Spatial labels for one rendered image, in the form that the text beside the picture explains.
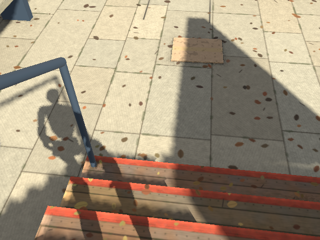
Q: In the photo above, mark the stairs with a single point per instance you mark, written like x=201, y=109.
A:
x=130, y=199

